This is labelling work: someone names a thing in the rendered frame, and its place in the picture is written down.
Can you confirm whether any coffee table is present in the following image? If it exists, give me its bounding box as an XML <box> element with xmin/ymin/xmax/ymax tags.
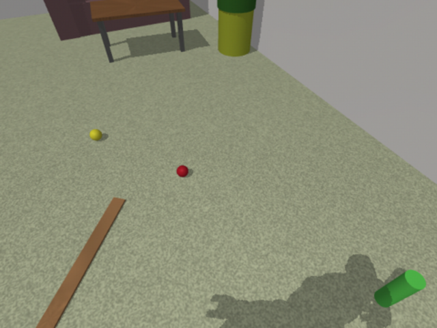
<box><xmin>90</xmin><ymin>0</ymin><xmax>185</xmax><ymax>63</ymax></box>

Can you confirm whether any potted plant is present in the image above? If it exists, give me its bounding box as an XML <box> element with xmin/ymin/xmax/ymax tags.
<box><xmin>217</xmin><ymin>0</ymin><xmax>256</xmax><ymax>57</ymax></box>

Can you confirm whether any sofa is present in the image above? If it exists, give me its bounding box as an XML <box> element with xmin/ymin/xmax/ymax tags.
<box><xmin>44</xmin><ymin>0</ymin><xmax>191</xmax><ymax>41</ymax></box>

